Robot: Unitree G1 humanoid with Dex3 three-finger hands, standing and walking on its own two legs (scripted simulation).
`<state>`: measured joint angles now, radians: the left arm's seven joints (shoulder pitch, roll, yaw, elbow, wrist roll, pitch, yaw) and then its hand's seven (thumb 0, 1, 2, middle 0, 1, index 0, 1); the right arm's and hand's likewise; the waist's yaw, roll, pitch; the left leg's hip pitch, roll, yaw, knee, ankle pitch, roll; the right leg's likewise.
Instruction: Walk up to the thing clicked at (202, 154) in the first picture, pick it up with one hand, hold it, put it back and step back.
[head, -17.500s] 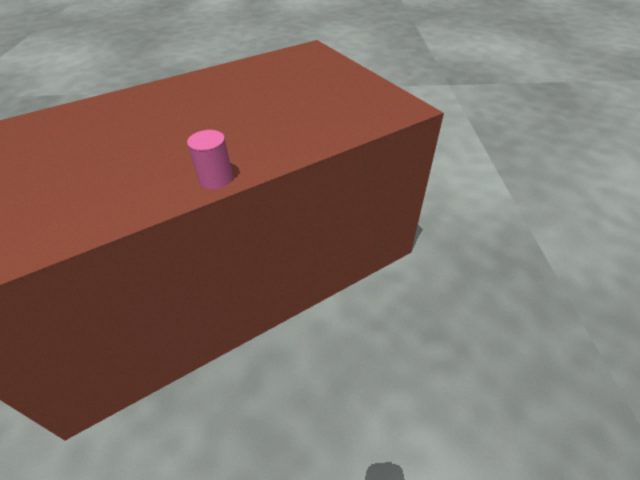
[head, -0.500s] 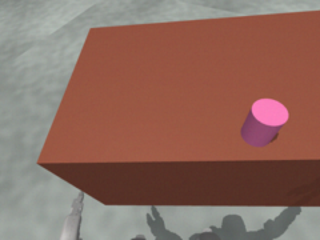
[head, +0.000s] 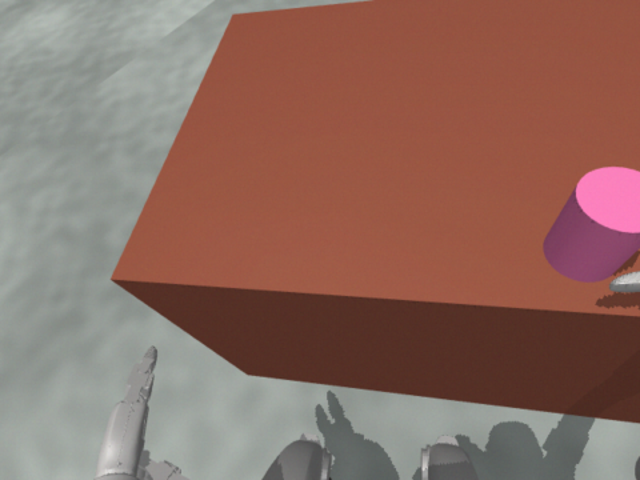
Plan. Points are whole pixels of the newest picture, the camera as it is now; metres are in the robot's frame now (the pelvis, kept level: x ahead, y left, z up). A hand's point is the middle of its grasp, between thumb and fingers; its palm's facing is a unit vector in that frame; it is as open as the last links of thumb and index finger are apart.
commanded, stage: close in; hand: right
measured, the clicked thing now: (599, 228) +0.43 -0.26 +0.03
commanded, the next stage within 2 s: rest palm in 0.20 s
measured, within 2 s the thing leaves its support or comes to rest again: leaves its support in 1.82 s
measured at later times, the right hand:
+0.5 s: hand (626, 228) +0.42 -0.28 +0.05, palm faces +0.35 +0.94 +0.01, open 17.3 cm
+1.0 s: hand (627, 221) +0.42 -0.28 +0.05, palm faces +0.36 +0.93 +0.00, open 15.2 cm
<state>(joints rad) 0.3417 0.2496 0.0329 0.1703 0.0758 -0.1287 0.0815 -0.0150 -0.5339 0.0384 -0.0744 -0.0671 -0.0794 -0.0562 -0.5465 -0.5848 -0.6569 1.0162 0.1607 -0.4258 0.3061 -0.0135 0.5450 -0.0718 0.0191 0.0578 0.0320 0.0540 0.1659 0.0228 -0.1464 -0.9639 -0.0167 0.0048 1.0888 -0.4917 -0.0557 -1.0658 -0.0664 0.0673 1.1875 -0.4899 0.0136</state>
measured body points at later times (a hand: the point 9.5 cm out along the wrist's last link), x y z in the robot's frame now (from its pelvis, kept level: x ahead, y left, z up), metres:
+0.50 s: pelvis +0.00 +0.01 +0.01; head +0.09 -0.03 +0.44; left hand +0.16 +0.27 +0.00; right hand +0.39 -0.33 +0.05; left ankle +0.02 +0.16 -0.65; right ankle +0.03 -0.12 -0.65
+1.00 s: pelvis +0.01 +0.01 +0.01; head +0.10 -0.02 +0.45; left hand +0.17 +0.27 +0.01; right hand +0.40 -0.33 +0.06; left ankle +0.02 +0.16 -0.65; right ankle +0.03 -0.12 -0.65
